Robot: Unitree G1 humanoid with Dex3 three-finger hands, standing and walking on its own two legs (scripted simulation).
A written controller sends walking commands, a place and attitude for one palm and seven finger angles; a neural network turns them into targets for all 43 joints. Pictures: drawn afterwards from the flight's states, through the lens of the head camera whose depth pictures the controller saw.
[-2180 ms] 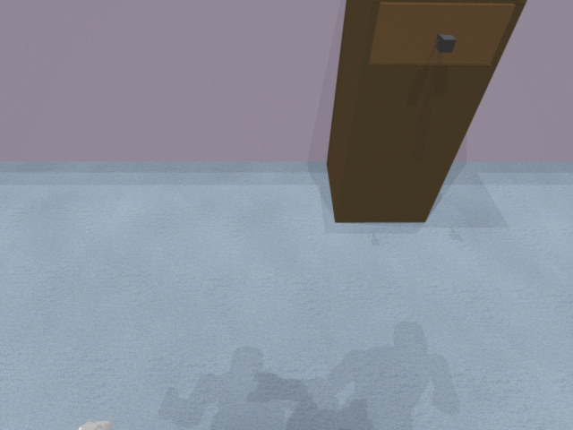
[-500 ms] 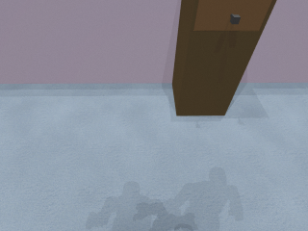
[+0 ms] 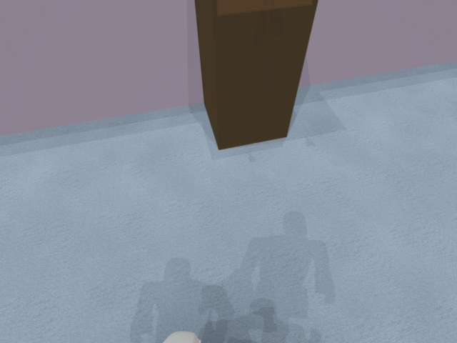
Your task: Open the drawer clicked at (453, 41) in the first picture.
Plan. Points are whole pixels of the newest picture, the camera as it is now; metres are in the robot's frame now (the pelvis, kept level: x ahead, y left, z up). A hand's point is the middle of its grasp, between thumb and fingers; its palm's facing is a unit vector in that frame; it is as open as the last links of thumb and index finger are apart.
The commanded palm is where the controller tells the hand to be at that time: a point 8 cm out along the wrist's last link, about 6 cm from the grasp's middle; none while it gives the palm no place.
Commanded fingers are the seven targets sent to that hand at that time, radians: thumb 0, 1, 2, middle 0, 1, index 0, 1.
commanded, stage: walk to a spot facing it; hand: left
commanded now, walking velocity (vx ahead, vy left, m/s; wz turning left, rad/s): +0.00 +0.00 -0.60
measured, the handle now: out of the picture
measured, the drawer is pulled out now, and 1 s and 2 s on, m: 0.00 0.00 0.00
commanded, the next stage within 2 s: none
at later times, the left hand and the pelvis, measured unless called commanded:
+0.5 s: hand out of the picture +0.12 +0.23 -0.16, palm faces -0.29 -0.93 -0.23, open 7.4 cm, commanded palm none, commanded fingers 0.00 0.90 0.90 -0.20 -0.30 -0.20 -0.30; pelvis -0.04 +0.05 +0.00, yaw -20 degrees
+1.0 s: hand (155, 331) +0.16 +0.17 -0.19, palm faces -0.50 -0.85 -0.17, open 7.4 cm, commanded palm none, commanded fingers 0.00 0.90 0.90 -0.20 -0.30 -0.20 -0.30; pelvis +0.07 +0.01 -0.01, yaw -35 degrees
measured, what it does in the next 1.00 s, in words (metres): steps on the spot, turning right: left foot, then right foot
